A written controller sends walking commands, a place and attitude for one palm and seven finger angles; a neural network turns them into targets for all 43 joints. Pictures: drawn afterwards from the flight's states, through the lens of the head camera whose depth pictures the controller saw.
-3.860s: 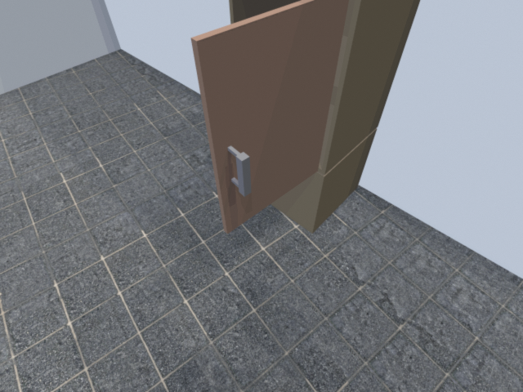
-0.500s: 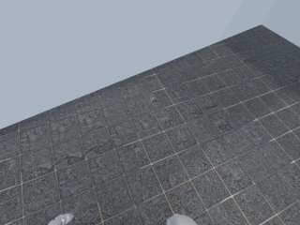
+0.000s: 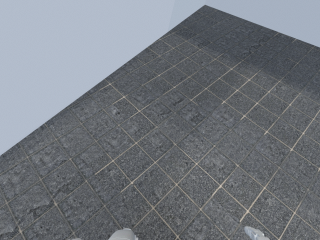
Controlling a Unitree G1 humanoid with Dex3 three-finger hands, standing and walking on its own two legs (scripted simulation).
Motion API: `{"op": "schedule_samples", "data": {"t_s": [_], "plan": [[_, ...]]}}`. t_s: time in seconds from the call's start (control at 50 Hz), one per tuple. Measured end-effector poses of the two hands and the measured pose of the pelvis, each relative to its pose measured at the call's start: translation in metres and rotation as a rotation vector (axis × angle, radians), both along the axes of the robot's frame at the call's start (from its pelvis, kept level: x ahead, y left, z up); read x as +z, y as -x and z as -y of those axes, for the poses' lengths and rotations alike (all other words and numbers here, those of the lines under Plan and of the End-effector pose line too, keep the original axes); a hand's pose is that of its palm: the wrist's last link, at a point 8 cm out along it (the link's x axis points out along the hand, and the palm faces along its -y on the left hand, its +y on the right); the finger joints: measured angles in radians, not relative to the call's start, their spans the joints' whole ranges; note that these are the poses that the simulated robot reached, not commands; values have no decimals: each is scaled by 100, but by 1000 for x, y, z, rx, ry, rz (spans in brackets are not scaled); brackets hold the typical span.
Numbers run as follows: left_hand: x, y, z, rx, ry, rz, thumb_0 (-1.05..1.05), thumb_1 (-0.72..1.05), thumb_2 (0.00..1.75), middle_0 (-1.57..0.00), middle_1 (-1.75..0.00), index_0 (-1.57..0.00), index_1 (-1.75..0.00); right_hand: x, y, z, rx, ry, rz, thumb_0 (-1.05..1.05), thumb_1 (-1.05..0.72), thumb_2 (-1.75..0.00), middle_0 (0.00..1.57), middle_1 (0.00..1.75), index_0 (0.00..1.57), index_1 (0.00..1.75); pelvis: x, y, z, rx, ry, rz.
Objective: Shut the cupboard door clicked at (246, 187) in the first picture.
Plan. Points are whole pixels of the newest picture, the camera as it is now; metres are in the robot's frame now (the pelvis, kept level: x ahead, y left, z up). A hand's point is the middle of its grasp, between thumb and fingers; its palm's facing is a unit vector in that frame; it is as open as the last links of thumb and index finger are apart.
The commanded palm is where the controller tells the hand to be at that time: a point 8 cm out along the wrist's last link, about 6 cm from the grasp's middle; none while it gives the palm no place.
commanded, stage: walk around to get in front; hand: left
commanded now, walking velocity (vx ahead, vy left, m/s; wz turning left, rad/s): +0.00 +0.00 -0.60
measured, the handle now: out of the picture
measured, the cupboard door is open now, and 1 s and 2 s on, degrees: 84 84 84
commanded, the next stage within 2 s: walk to a spot facing it in 1.34 s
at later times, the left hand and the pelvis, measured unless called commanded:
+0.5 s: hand (116, 214) +0.19 +0.14 -0.15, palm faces -0.28 -0.92 -0.28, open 7.4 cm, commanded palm none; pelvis +0.04 -0.04 -0.01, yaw -17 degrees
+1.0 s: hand (163, 153) +0.39 +0.01 -0.16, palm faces -0.59 -0.79 -0.18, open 7.4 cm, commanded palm none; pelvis +0.19 -0.09 +0.01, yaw -37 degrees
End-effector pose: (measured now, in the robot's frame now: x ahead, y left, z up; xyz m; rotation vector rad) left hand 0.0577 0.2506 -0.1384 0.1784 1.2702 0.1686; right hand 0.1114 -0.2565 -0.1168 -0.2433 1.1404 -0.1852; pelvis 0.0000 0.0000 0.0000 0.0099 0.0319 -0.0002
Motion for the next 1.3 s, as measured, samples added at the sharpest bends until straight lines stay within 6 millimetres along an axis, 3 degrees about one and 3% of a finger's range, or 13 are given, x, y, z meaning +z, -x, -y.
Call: {"op": "schedule_samples", "data": {"t_s": [0.08,0.22,0.32,0.4,0.46,0.54,0.68,0.76,0.82,0.98,1.14,1.22,1.3], "plan": [[-14,-21,-8,-26,26,0,1,91,89,-20,-30,-20,-30,2,1,-10,-16,22,35,1,-91,-90,20,30,20,30,-7,-8,-10,-44,18,-2],[3,-68,-6,-124,26,32,1,91,89,-20,-30,-20,-30,8,40,-9,-81,13,-49,1,-90,-90,20,30,21,30,6,-15,-5,-128,45,-9],[12,-105,14,-230,-2,47,1,91,89,-19,-30,-19,-30,-3,76,9,-186,-21,-96,1,-90,-90,20,30,21,30,4,-20,9,-199,44,-10],[10,-134,41,-318,-41,98,1,91,89,-19,-30,-20,-30,-27,106,36,-278,-46,-132,1,-90,-90,20,30,21,30,-12,-26,30,-253,13,-7],[15,-140,58,-336,-51,108,1,91,89,-19,-30,-20,-30,-31,114,52,-324,-45,-173,1,-90,-90,20,30,20,30,-11,-32,38,-276,17,2],[18,-138,72,-359,-41,59,1,91,89,-20,-30,-20,-30,-16,96,67,-355,-42,-136,1,-91,-90,20,30,20,30,0,-48,46,-330,-2,-2],[4,-146,80,-403,6,-73,1,91,89,-20,-30,-20,-30,6,25,77,-383,-13,28,1,-91,-90,20,30,20,30,4,-91,51,-425,-5,-3],[-18,-176,77,-420,23,-114,1,90,89,-20,-30,-20,-30,6,-12,77,-393,35,114,1,-91,-90,20,30,20,30,-11,-126,50,-476,15,-1],[-20,-216,88,-473,26,-111,1,91,89,-20,-30,-20,-30,9,-12,70,-430,38,106,1,-91,-90,20,30,20,30,-8,-144,56,-521,16,8],[9,-346,176,-657,67,49,1,91,89,-19,-30,-19,-30,4,42,38,-626,-69,-114,1,-90,-90,20,30,20,30,10,-188,87,-623,27,-11],[17,-451,324,-886,78,186,1,91,90,-19,-30,-19,-30,-22,101,23,-853,-211,-334,1,-90,-90,20,30,20,30,-9,-229,154,-722,5,2],[11,-474,379,-909,91,277,1,91,89,-19,-30,-19,-30,-38,99,51,-903,-256,-388,1,-91,-90,20,30,20,30,-23,-242,192,-745,4,27],[13,-463,394,-898,76,195,1,91,89,-19,-30,-20,-30,-30,53,114,-908,-195,-269,2,-91,-90,20,30,20,30,-8,-259,221,-768,14,28]]}}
